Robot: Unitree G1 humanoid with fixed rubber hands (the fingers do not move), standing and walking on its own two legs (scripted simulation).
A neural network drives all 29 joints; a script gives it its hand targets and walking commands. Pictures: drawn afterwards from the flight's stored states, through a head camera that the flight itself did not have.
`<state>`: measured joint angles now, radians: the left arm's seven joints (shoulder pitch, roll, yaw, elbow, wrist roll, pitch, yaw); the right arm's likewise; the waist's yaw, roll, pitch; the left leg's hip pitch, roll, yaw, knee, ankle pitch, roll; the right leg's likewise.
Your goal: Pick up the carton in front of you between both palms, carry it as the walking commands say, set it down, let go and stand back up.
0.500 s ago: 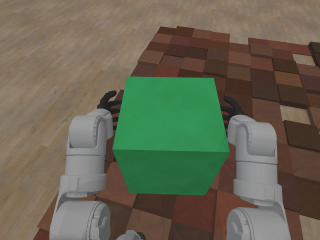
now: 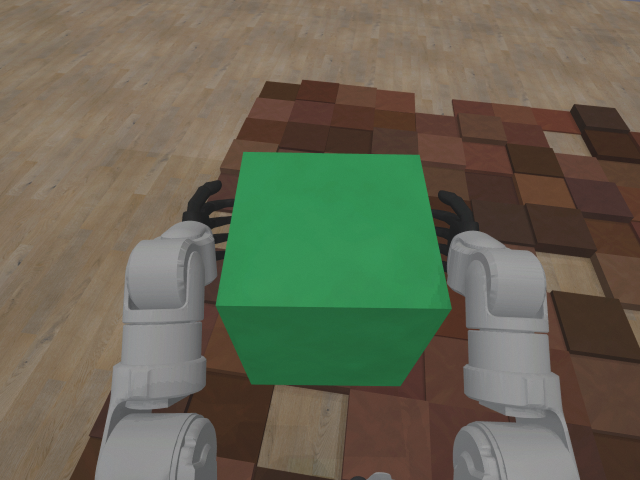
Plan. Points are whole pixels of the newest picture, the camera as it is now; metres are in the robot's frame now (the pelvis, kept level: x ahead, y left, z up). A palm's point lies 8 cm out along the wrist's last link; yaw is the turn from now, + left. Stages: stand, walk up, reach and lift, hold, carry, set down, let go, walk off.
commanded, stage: carry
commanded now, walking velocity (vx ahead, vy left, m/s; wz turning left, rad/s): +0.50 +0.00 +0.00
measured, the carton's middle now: (328, 279) +0.37 -0.01 +0.05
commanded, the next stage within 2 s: none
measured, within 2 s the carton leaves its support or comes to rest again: neither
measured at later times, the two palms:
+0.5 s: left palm (229, 111) +0.66 +0.15 +0.11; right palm (408, 119) +0.65 -0.15 +0.11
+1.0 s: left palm (294, 87) +0.78 +0.04 +0.10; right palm (451, 98) +0.75 -0.26 +0.09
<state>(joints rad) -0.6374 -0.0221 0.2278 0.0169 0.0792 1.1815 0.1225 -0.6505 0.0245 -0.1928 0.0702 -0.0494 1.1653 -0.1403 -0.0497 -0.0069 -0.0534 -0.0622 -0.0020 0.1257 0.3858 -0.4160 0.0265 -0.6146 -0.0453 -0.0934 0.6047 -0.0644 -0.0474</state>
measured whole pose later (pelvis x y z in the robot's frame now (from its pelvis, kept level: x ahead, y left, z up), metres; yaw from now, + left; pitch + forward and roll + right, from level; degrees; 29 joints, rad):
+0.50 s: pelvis +0.28 +0.00 -0.01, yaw +0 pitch +5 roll +0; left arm -0.75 0.02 0.25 0.02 0.02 1.23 0.13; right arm -0.71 0.04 -0.22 -0.01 -0.08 1.23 -0.15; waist -0.03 -0.03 0.05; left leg -0.43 -0.01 0.14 0.47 -0.03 0.12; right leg -0.34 0.00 -0.02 1.01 -0.47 0.02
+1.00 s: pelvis +0.40 -0.07 -0.02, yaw -4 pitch +4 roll +0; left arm -0.61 -0.03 0.28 -0.05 0.07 1.16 0.09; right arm -0.71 0.06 -0.19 0.07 -0.08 1.16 -0.14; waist -0.07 0.03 0.03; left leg -0.19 -0.13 0.11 0.45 -0.22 0.18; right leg -0.46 0.10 -0.03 1.61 -0.63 0.00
